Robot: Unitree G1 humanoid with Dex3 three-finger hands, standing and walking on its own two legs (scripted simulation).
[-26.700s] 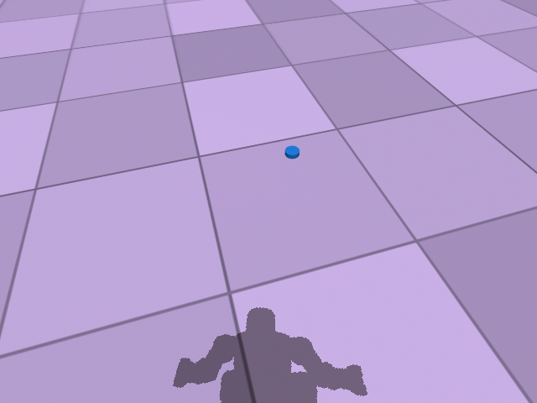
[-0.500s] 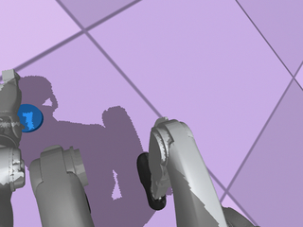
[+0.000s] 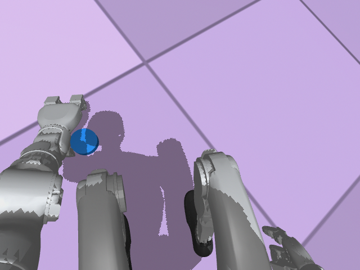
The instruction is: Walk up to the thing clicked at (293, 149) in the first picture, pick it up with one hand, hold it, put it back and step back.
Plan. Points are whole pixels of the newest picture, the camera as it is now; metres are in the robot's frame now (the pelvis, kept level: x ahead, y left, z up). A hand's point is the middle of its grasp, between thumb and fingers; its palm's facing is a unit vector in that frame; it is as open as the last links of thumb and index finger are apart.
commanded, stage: withdraw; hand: left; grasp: from above
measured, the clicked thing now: (84, 141) +0.46 +0.21 -0.34
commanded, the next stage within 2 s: home in 0.12 s
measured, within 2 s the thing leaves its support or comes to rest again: neither
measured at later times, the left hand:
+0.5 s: hand (47, 125) +0.46 +0.25 -0.14, palm faces -0.41 -0.10 -0.91, open 12.8 cm
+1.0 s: hand (2, 198) +0.29 +0.22 +0.08, palm faces -0.22 -0.74 -0.64, open 7.5 cm
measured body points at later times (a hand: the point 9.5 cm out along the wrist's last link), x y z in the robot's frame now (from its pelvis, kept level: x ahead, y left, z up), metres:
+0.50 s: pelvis +0.02 +0.01 +0.01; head +0.23 +0.03 +0.41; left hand +0.47 +0.25 -0.08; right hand +0.08 -0.26 -0.12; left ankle +0.09 +0.13 -0.32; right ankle +0.12 -0.13 -0.32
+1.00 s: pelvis +0.02 +0.00 +0.18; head +0.15 +0.03 +0.61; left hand +0.30 +0.25 +0.12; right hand +0.24 -0.24 +0.09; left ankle +0.08 +0.13 -0.32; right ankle +0.12 -0.13 -0.32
